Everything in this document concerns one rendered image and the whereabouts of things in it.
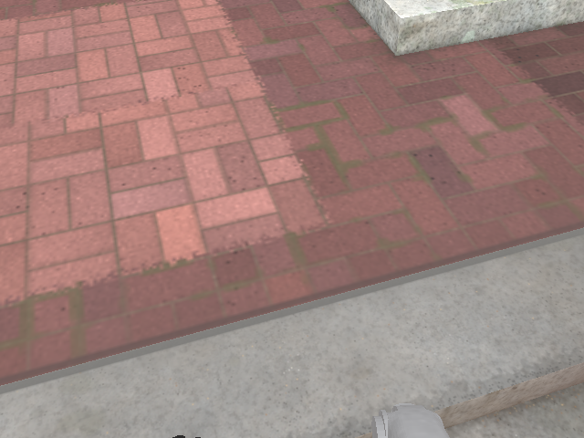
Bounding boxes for right robot thigh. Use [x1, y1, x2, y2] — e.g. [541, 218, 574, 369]
[371, 405, 450, 438]

